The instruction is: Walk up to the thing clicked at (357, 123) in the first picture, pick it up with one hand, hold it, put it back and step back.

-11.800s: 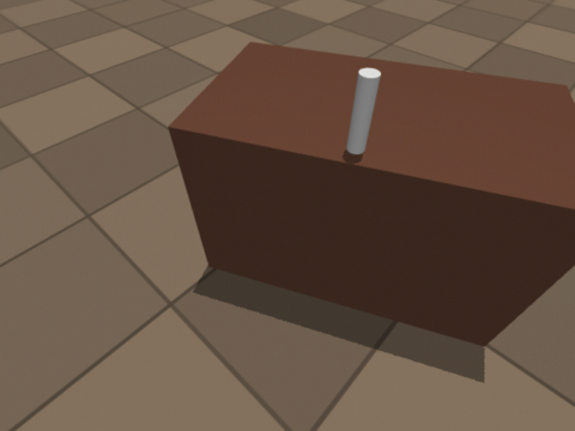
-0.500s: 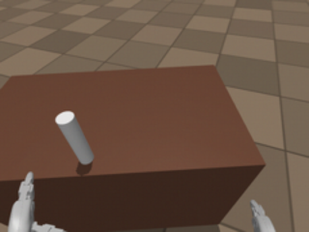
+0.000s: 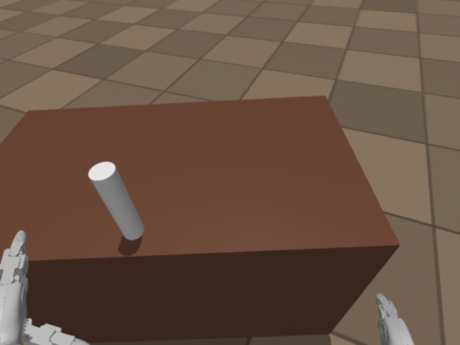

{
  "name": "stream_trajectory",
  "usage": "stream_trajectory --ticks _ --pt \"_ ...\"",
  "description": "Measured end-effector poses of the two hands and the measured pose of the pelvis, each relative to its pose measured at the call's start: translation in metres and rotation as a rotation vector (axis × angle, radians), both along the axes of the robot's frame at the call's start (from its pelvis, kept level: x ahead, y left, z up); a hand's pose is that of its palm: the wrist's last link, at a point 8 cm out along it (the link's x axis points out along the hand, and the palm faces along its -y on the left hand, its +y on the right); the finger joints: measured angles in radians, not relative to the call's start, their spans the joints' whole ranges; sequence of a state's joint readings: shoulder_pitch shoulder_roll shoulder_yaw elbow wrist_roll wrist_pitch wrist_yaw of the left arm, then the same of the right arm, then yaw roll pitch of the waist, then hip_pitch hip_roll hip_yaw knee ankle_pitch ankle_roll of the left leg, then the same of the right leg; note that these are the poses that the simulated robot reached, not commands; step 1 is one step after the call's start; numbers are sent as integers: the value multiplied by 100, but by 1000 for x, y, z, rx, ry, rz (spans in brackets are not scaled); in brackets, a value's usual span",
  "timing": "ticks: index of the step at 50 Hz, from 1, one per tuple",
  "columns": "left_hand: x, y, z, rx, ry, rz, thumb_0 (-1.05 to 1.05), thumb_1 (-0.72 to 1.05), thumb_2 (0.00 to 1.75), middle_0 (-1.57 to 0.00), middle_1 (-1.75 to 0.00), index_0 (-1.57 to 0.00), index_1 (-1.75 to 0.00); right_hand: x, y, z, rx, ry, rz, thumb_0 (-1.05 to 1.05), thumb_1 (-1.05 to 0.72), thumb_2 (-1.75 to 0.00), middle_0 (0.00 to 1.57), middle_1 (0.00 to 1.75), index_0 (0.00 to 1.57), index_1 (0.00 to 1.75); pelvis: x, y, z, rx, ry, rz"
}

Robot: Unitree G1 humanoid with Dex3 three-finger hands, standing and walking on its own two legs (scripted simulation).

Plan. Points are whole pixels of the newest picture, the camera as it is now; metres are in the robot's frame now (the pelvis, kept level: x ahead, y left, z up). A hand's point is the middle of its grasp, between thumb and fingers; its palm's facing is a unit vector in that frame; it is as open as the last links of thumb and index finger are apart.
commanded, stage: rise first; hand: left
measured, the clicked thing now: (120, 204) +0.39 +0.26 +0.02
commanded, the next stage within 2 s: go down in 0.30 s
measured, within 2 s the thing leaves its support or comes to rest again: neither
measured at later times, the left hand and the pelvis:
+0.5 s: hand (41, 291) +0.19 +0.30 +0.08, palm faces +0.40 -0.81 -0.42, open 17.6 cm; pelvis +0.00 +0.00 +0.00, yaw +0 degrees
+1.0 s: hand (16, 244) +0.26 +0.37 +0.09, palm faces +0.33 -0.92 -0.20, open 17.3 cm; pelvis +0.01 +0.01 -0.01, yaw +0 degrees
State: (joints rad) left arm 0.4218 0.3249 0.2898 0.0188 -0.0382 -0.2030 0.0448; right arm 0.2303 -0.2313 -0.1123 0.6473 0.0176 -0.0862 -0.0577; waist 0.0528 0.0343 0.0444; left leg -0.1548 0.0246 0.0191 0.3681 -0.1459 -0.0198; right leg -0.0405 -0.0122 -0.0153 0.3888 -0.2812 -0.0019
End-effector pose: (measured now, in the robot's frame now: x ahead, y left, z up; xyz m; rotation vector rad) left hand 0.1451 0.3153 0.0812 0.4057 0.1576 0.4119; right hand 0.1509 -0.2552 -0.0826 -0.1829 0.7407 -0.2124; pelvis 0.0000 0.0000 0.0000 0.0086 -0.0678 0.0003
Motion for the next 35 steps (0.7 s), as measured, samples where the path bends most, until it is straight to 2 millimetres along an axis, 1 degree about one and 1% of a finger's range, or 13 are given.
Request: stream_trajectory --ticks 18,22,28,31,35 --pt "3 13 19 60 -63 12 -1 -57 7 -5 -6 -5 -7 2 -3 2 -5 -4 -5 -1 51 -5 6 5 5 5 2 0 0 2 1 2" --pt "4 17 20 66 -67 20 -1 -57 7 -5 -5 -5 -7 3 -3 1 -6 -3 -4 -1 51 -5 6 5 5 5 2 1 0 1 2 1" --pt "7 17 16 41 -103 4 -1 -59 5 -6 -6 -6 -7 4 -1 -1 -13 12 14 -1 50 -5 6 5 5 5 2 2 -3 -3 22 6" --pt "12 24 16 30 -127 8 -1 -59 4 -7 -6 -7 -7 5 -2 -3 -14 21 10 -1 50 -5 6 5 5 5 2 2 -4 -4 28 10" --pt "23 39 16 2 -149 17 -1 -58 4 -7 -6 -7 -7 6 -2 -5 -17 35 1 -1 50 -5 6 5 5 5 2 1 -6 -6 38 15"
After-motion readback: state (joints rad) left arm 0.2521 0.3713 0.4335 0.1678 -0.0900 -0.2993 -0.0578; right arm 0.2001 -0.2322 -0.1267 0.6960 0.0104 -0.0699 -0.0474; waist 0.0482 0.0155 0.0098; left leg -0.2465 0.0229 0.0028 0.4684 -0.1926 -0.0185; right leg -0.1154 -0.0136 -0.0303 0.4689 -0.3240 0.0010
